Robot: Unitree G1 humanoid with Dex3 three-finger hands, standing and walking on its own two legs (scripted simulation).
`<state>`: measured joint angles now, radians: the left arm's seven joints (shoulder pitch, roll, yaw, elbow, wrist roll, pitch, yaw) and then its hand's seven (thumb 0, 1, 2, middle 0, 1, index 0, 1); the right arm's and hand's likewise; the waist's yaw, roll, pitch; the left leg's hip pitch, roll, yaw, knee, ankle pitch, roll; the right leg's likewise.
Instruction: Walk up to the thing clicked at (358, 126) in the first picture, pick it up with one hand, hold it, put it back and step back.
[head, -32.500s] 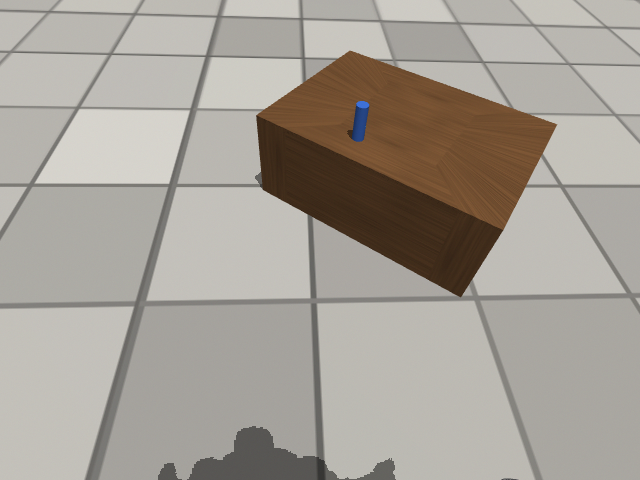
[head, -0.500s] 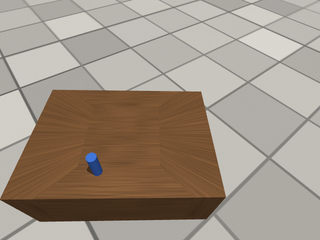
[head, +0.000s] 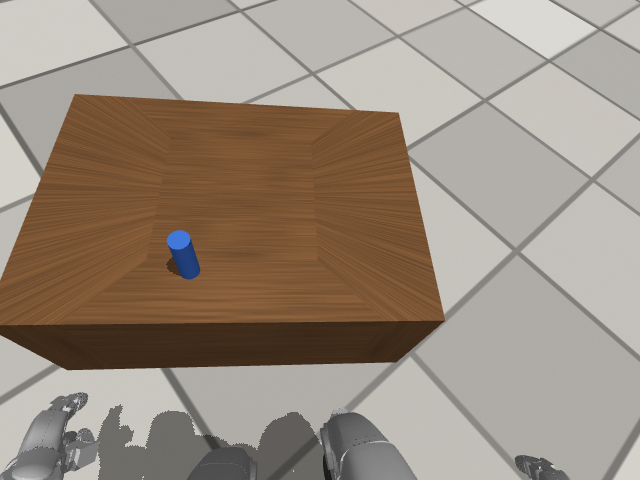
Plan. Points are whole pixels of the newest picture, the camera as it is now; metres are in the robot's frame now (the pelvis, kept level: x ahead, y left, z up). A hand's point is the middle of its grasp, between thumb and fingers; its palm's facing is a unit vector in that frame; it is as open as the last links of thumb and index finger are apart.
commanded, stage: step back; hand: left
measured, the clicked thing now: (184, 256) +0.52 +0.22 -0.30
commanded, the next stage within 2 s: none
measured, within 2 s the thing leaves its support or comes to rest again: neither
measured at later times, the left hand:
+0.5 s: hand out of the picture +0.03 +0.24 -0.12, palm faces -0.06 -0.91 -0.40, open 7.4 cm
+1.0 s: hand out of the picture -0.15 +0.25 -0.15, palm faces -0.07 -0.92 -0.39, open 7.4 cm
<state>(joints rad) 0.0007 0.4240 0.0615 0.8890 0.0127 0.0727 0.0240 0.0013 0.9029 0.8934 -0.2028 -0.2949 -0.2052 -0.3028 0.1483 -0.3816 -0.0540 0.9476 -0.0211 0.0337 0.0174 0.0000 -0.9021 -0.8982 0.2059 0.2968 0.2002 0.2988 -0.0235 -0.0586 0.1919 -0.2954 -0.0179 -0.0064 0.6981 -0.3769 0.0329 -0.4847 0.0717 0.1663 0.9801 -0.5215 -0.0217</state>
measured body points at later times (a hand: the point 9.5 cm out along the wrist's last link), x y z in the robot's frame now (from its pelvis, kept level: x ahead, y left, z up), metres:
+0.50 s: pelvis -0.10 -0.02 +0.01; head -0.03 -0.04 +0.46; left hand +0.04 +0.28 -0.09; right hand -0.01 -0.34 -0.12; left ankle -0.12 +0.13 -0.65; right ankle -0.07 -0.12 -0.72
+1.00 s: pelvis -0.25 -0.02 +0.00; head -0.19 -0.02 +0.44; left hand -0.15 +0.30 -0.12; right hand -0.13 -0.35 -0.10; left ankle -0.15 +0.11 -0.72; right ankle -0.29 -0.16 -0.71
